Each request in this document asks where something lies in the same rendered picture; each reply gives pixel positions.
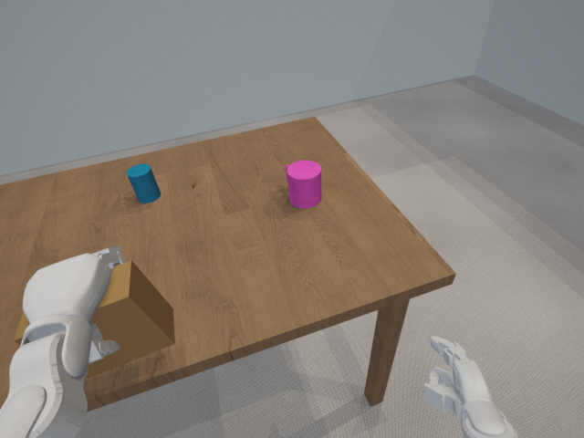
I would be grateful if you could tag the table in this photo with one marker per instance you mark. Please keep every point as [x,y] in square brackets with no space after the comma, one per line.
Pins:
[242,267]

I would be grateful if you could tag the robot right hand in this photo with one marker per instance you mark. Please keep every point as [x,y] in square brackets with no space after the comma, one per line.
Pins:
[448,391]

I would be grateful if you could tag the left robot forearm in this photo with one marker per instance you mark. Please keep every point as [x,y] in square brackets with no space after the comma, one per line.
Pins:
[46,398]

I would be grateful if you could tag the right robot forearm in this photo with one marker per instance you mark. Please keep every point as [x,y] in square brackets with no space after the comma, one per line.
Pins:
[483,419]

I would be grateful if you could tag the robot left hand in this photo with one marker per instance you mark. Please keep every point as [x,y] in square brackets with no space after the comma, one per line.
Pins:
[74,287]

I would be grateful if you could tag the sponge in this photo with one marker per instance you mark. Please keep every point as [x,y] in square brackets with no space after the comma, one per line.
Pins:
[132,313]

